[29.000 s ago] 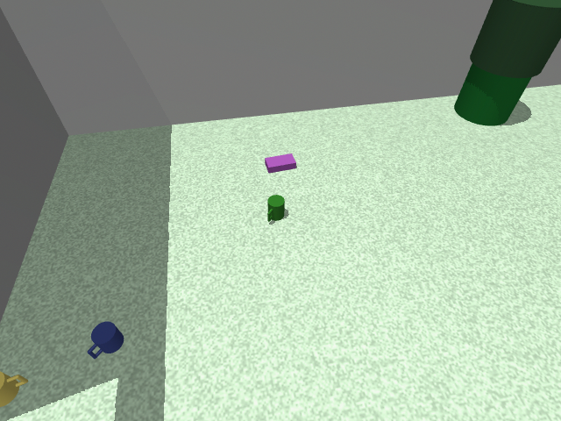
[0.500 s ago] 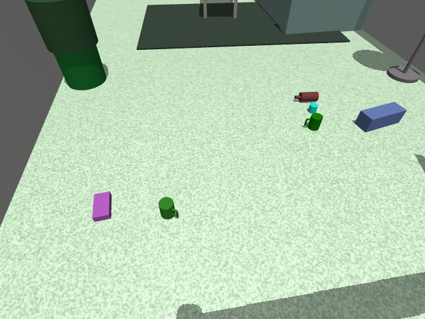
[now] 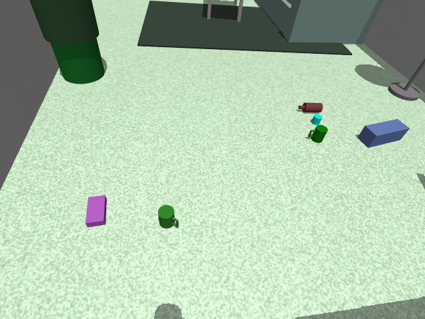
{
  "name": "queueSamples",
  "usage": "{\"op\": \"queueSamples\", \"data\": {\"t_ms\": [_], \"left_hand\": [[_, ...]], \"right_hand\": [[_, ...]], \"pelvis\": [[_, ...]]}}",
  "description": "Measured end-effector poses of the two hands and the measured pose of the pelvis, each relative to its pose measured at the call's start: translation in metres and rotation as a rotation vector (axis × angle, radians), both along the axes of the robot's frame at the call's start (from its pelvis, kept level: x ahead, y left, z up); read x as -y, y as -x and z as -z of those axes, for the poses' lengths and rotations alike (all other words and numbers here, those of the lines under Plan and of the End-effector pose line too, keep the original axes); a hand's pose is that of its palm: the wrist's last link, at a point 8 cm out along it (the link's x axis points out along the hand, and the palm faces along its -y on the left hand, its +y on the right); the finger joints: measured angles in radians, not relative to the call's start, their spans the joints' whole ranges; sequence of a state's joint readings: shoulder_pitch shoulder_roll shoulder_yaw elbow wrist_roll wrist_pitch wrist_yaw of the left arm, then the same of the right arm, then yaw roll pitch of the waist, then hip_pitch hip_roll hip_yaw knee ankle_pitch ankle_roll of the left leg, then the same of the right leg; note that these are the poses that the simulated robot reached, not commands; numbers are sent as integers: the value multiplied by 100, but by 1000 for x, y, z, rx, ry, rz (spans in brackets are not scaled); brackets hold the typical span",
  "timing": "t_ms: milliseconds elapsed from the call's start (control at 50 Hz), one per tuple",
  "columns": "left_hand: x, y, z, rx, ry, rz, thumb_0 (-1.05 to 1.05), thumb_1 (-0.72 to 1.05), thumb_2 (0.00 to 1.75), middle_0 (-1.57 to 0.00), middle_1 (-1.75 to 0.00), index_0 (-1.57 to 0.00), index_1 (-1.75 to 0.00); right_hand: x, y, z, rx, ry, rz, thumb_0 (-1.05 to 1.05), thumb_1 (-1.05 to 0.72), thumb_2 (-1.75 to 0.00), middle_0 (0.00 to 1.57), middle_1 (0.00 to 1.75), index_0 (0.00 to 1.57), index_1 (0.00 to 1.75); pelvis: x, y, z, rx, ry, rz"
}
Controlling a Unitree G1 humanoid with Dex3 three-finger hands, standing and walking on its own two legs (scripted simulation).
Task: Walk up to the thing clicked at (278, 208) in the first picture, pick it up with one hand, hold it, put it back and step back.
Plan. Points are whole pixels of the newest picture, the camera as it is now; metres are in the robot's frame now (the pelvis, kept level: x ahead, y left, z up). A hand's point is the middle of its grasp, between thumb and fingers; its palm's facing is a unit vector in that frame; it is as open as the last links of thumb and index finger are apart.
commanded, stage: walk up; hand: left
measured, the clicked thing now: (169, 218) +0.74 +0.17 -0.71
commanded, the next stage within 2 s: none
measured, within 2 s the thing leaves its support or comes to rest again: neither
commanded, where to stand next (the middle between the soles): +0.36 -0.05 m, yaw -1 degrees
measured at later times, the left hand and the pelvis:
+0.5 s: hand (122, 248) +0.31 +0.20 -0.11, palm faces -0.07 -0.92 -0.38, open 7.4 cm; pelvis +0.19 -0.05 +0.00, yaw -3 degrees
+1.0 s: hand (134, 232) +0.38 +0.19 -0.16, palm faces -0.06 -0.94 -0.33, open 7.4 cm; pelvis +0.28 -0.06 +0.00, yaw -3 degrees
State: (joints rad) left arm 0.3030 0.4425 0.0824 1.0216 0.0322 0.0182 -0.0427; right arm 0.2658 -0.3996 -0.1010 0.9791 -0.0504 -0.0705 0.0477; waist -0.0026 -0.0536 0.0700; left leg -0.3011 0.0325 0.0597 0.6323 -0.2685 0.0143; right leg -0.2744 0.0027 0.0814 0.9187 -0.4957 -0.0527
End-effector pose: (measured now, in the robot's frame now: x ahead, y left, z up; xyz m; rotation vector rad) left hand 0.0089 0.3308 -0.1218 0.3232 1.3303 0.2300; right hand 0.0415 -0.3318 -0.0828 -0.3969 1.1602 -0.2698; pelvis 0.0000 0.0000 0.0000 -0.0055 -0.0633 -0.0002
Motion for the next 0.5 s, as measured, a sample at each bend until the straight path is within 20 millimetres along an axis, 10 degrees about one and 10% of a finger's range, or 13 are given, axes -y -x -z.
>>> {"op": "queueSamples", "data": {"t_ms": [240,500], "left_hand": [[12,-130,-25,90,30,114,1,90,90,-20,-30,-20,-30],[85,-294,-47,284,-8,172,1,90,90,-20,-30,-20,-30]], "right_hand": [[-15,-33,-5,-43,-60,61,1,-90,-90,21,30,20,30],[30,-154,35,-55,-128,41,1,-91,-90,21,30,20,30]], "pelvis": [[2,-80,-17,-1,-14,33],[53,-187,-5,-5,-43,56]]}}
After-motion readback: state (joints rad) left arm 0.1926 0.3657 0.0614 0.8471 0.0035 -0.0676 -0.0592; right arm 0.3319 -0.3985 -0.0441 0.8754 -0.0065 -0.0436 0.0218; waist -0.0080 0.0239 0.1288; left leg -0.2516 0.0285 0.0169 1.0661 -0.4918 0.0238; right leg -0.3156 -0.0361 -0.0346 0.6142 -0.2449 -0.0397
